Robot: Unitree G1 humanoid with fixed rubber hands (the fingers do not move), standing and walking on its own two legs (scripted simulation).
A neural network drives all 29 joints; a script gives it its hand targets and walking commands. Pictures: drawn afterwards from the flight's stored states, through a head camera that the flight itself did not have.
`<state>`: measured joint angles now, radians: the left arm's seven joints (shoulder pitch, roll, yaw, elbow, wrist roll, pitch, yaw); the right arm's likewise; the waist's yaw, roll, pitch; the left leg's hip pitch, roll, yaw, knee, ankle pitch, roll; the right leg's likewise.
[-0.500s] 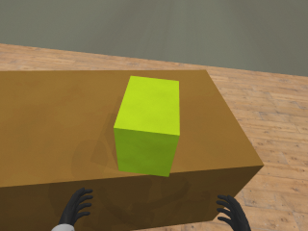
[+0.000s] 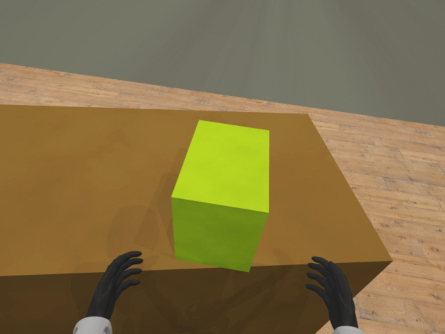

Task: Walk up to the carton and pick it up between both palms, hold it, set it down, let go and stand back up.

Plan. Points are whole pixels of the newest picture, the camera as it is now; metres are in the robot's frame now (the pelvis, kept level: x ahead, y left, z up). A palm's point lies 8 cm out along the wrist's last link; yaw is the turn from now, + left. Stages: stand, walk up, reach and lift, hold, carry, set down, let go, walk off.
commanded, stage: reach and lift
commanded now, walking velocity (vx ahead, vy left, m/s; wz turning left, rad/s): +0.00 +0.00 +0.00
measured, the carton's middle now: (223, 193) +0.43 +0.01 +0.00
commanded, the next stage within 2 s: none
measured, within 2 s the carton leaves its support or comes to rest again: neither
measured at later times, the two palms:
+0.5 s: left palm (115, 241) +0.27 +0.20 +0.05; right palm (331, 255) +0.26 -0.18 +0.05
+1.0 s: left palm (126, 189) +0.35 +0.20 +0.10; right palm (326, 206) +0.34 -0.18 +0.10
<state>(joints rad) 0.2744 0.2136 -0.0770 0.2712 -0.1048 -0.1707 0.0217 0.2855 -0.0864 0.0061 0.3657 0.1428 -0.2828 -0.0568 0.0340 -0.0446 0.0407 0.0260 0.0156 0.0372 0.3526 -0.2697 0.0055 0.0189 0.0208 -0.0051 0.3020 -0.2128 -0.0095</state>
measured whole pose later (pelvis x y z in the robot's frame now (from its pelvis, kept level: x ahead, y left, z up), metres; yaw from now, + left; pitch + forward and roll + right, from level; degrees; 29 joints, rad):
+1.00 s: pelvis -0.03 -0.01 +0.00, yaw -1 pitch +0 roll -1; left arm -0.50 0.22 0.14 0.28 -0.12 0.42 0.00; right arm -0.46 -0.17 0.00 0.38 0.26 0.18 -0.19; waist 0.00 -0.05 0.09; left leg -0.16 0.02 0.04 0.37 -0.21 0.00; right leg -0.17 0.03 0.00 0.32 -0.15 -0.01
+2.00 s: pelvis -0.03 -0.01 +0.00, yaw +1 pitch +10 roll -1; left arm -1.05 0.29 0.06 1.19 -0.13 0.09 0.03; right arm -0.97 -0.16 -0.04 1.08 0.26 0.10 -0.20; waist -0.05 -0.03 -0.10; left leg -0.39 0.03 0.00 0.43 -0.21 -0.01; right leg -0.37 0.03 -0.04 0.34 -0.14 -0.02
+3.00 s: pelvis -0.04 +0.00 -0.01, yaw +2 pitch +17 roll -2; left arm -1.00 0.06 0.45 1.29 0.33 -0.32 0.04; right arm -0.86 0.15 -0.72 1.01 -0.47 -0.31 -0.12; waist -0.05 -0.02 -0.10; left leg -0.59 0.01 -0.02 0.50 -0.21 0.00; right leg -0.55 0.02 -0.07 0.38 -0.13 -0.01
